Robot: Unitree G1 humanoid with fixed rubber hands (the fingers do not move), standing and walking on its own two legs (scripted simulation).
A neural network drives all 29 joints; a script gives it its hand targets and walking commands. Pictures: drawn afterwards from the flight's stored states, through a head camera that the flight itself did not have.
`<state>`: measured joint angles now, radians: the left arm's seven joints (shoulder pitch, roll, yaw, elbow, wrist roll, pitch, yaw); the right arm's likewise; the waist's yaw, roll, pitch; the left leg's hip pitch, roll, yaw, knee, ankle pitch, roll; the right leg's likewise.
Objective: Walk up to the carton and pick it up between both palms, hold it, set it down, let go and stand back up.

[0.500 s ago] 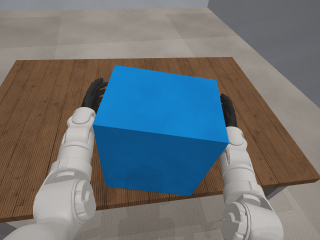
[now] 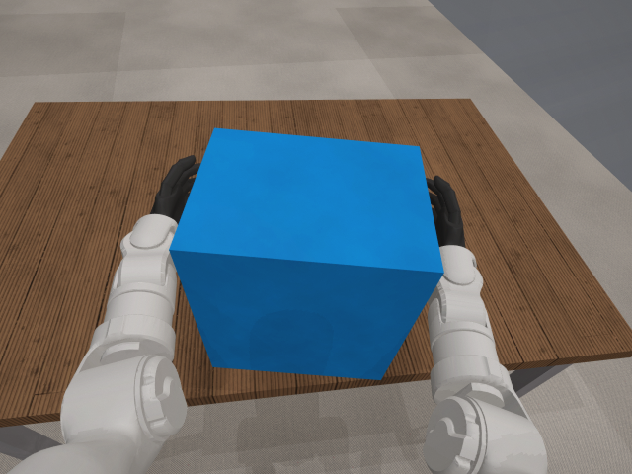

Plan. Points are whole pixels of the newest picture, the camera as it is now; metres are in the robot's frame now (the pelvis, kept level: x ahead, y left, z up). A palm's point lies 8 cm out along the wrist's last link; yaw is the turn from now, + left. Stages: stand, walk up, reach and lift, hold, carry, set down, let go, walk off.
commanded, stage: set down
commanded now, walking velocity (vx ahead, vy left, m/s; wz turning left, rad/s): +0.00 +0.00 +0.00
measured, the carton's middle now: (306, 267) +0.38 +0.01 +0.03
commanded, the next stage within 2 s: none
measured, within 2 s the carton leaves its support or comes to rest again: rests again in 0.66 s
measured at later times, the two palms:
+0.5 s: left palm (171, 211) +0.42 +0.19 +0.10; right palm (443, 242) +0.38 -0.17 +0.09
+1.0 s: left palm (177, 226) +0.42 +0.19 +0.07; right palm (474, 234) +0.39 -0.22 +0.09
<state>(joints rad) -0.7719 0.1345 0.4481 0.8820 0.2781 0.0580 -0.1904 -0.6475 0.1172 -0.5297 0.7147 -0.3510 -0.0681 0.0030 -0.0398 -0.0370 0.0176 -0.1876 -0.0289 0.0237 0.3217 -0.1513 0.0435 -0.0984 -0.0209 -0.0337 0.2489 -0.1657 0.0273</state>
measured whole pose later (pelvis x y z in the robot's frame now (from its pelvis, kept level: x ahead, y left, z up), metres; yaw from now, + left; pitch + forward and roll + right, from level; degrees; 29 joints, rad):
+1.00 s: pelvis -0.02 +0.00 -0.02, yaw -2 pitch +12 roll -2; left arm -0.93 0.32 -0.04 1.38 -0.23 -0.19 -0.02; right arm -0.88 -0.22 0.04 1.18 0.29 -0.14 -0.15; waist -0.05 0.01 -0.15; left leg -0.53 0.03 0.04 0.55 -0.22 0.03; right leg -0.44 0.02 -0.04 0.45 -0.21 0.01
